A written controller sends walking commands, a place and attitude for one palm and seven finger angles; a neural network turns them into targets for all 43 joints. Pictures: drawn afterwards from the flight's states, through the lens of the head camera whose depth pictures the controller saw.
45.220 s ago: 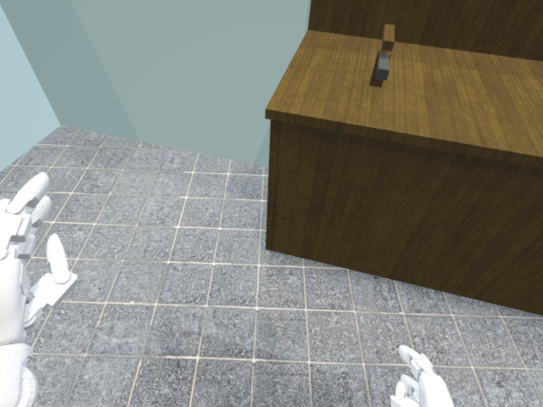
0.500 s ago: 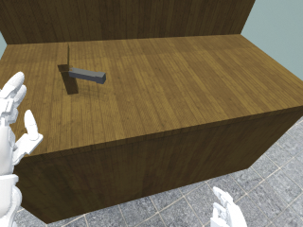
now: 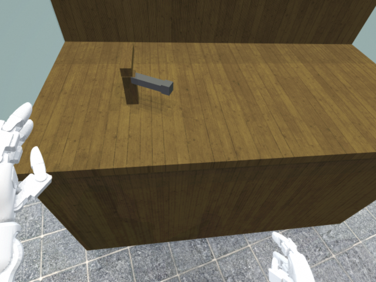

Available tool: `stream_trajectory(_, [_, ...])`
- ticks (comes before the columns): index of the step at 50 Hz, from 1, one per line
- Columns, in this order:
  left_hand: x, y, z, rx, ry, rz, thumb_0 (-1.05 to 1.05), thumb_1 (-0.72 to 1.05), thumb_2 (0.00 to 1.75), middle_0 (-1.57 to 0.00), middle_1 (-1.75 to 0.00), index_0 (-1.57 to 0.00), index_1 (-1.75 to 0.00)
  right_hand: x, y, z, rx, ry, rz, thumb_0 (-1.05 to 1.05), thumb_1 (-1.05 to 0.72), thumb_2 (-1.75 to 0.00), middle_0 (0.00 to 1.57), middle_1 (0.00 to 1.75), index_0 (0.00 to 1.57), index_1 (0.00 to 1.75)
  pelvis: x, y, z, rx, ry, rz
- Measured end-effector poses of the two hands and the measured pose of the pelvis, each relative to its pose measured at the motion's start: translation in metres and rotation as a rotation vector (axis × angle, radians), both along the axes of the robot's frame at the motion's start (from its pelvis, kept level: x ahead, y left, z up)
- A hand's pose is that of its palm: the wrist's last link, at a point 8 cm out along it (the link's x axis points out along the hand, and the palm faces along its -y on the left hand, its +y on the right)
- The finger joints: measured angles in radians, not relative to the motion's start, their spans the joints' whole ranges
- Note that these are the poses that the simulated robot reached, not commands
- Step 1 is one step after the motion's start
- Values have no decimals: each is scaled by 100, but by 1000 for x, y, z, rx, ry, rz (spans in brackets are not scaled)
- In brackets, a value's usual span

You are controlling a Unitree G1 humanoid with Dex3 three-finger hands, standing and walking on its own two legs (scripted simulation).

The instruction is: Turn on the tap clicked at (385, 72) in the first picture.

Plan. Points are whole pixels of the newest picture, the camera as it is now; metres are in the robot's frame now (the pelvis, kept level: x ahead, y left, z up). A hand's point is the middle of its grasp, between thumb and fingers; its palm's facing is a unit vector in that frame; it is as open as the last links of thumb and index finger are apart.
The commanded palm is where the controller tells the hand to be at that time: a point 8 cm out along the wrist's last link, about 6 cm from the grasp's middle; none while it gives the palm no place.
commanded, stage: come to a stop and stand still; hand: left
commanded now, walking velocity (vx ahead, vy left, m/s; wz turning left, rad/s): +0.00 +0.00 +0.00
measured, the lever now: (167, 87) +0.57 +0.12 +0.09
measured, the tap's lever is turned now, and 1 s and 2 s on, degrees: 62 62 62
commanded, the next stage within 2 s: none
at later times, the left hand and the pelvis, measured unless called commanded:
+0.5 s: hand (18, 208) +0.17 +0.26 +0.16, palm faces +0.48 -0.80 -0.36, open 7.4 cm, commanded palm +0.11 +0.29 +0.18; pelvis -0.03 +0.00 +0.00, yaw +5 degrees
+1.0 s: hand out of the picture +0.00 +0.28 +0.16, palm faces +0.59 -0.72 -0.37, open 7.4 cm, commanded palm -0.05 +0.30 +0.18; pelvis -0.16 -0.01 -0.04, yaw +10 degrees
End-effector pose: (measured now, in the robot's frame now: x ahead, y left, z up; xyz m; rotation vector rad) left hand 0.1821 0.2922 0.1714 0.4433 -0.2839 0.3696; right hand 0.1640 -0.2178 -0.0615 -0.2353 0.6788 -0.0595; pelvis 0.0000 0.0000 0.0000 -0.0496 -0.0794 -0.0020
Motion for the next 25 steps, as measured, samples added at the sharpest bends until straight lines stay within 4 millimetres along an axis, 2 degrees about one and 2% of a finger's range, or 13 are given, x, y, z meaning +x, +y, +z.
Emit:
stream_trajectory(7, [-19, 4, 5, 8, -23, 28, 2, 89, 90, -21, -30, -21, -30, 9, 10, 0, 4, -15, 46, 2, -90, -90, 20, 30, 20, 30, -4, 0, -2, -4, -8, 25])
stream_trajectory(13, [-27, 8, 1, -21, -26, 59, 1, 89, 90, -21, -30, -21, -30, 11, 14, 3, 7, -35, 65, 2, -90, -90, 20, 30, 20, 30, -8, 1, -3, -5, -12, 38])
stream_trajectory(18, [-34, 9, -1, -27, -4, 71, 2, 89, 90, -21, -30, -21, -30, 7, 16, 2, 16, -41, 72, 2, -90, -90, 20, 30, 20, 30, -14, 1, -2, -1, -13, 60])
stream_trajectory(25, [-57, 8, 6, -2, -5, 83, 2, 89, 90, -21, -30, -21, -30, -5, 13, 1, 10, -24, 77, 2, -90, -90, 20, 30, 20, 30, -26, -2, -2, 0, -15, 82])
